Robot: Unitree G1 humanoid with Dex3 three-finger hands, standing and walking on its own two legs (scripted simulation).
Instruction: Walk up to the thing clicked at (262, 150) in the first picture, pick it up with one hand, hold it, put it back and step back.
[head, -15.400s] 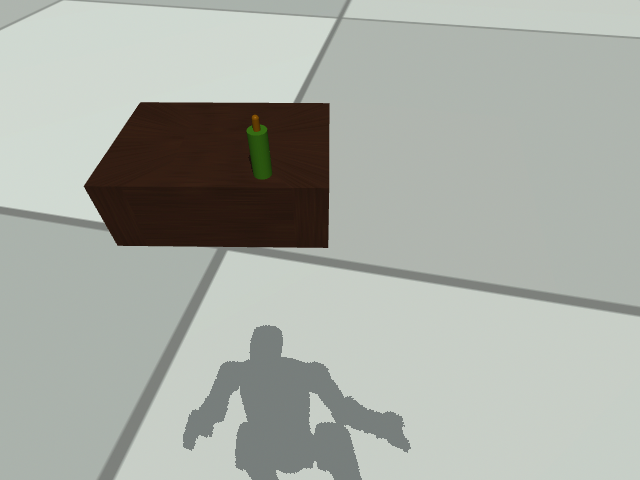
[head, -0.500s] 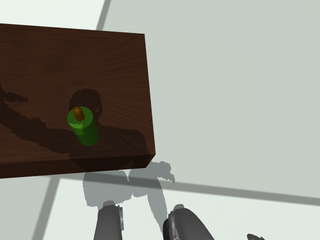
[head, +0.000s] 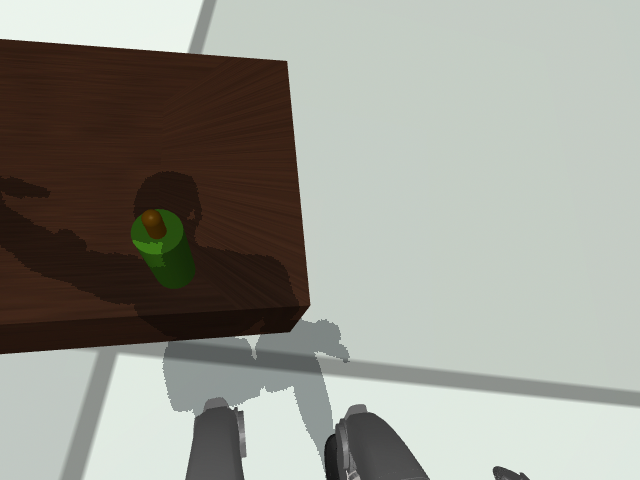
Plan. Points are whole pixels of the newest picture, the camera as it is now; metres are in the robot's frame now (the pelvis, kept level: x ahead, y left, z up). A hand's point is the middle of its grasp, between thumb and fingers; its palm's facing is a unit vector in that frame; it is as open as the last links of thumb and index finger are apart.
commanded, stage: go down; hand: left
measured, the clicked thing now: (164, 247) +0.47 +0.20 -0.22
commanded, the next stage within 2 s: approach in 0.38 s
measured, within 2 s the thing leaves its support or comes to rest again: neither
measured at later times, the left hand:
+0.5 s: hand out of the picture +0.45 +0.42 +0.09, palm faces +0.27 -0.96 -0.01, open 17.5 cm
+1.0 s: hand (47, 208) +0.49 +0.33 -0.12, palm faces +0.21 -0.97 +0.08, open 17.8 cm
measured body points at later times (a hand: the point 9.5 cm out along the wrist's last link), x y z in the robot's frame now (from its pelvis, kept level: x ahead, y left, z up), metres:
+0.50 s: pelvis -0.01 +0.00 +0.00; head +0.17 +0.07 +0.41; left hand +0.43 +0.47 +0.09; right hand +0.04 -0.27 -0.09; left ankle +0.03 +0.11 -0.64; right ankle -0.01 -0.17 -0.64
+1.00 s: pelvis -0.03 +0.00 -0.10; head +0.21 +0.08 +0.27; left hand +0.47 +0.38 -0.12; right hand +0.03 -0.27 -0.19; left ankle +0.03 +0.11 -0.64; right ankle -0.01 -0.17 -0.64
